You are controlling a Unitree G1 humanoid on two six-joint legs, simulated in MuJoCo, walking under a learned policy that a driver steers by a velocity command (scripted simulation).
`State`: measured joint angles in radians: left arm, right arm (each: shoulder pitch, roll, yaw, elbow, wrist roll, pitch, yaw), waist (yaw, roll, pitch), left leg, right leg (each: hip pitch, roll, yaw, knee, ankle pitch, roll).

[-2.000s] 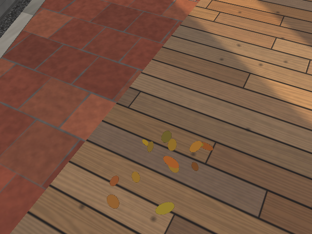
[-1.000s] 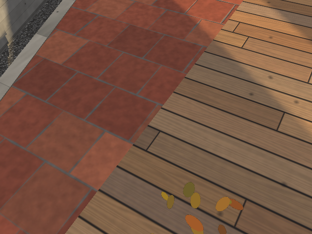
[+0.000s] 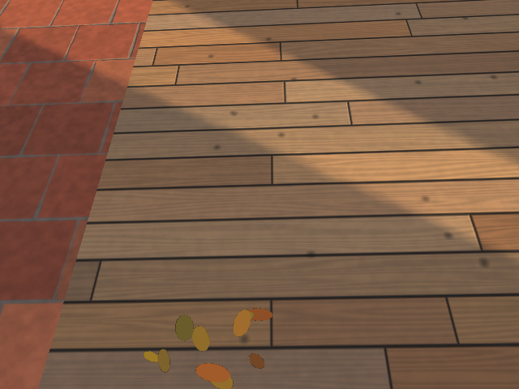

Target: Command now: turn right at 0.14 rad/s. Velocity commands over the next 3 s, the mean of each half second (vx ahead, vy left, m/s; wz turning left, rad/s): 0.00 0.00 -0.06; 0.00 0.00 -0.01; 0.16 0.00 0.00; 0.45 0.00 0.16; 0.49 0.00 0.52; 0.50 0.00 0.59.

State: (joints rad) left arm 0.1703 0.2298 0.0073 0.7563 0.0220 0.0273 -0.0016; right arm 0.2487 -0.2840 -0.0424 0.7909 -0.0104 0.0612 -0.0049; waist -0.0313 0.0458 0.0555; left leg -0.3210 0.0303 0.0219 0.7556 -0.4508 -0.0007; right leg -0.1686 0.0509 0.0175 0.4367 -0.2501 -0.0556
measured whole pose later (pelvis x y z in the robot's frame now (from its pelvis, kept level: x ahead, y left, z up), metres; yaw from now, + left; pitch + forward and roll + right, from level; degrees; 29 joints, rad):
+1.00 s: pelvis -0.01 +0.04 +0.00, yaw +0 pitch -2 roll +0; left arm 0.26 0.17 -0.01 1.17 0.01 0.00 0.04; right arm 0.27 -0.17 0.01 1.13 -0.01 -0.01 -0.04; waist 0.00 -0.01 0.03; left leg -0.14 -0.04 0.00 0.38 -0.22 0.04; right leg -0.15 0.01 0.04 0.38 -0.20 0.01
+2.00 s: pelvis +0.31 +0.02 -0.03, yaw +6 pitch +0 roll +1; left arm 0.41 0.17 0.02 1.08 0.02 -0.10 0.01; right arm 0.12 -0.21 -0.06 0.97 -0.02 -0.05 0.02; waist 0.00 -0.01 0.07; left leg -0.41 -0.12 0.12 0.60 -0.20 0.17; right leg -0.17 0.01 -0.04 1.17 -0.39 -0.07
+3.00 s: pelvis +0.82 +0.16 -0.02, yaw +42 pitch +2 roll -1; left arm 0.42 0.23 0.05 0.91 0.02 -0.07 0.01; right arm 0.00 -0.23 -0.04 0.69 -0.05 -0.01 0.07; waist 0.07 0.01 0.06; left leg -0.50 -0.01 0.11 0.59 -0.20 0.14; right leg 0.07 -0.05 -0.30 0.39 -0.45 0.03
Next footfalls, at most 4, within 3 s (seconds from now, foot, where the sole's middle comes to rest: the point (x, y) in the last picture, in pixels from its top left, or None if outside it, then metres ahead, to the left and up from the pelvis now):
0.22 left None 0.02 0.13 -0.78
1.92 left None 0.42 0.06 -0.78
2.48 right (279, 283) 0.79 0.00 -0.78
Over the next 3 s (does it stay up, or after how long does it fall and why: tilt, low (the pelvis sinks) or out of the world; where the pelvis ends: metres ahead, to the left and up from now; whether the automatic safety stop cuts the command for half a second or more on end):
stays up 0.82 0.16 -0.02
